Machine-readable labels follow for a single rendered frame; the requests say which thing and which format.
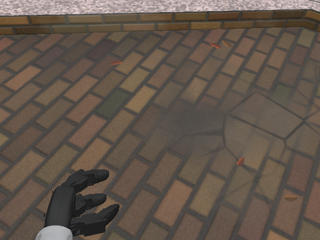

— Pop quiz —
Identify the robot left hand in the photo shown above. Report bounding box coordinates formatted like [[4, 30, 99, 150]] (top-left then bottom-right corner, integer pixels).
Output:
[[43, 169, 120, 237]]

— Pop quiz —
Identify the left robot forearm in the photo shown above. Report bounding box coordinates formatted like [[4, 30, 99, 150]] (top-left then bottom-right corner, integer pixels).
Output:
[[35, 225, 73, 240]]

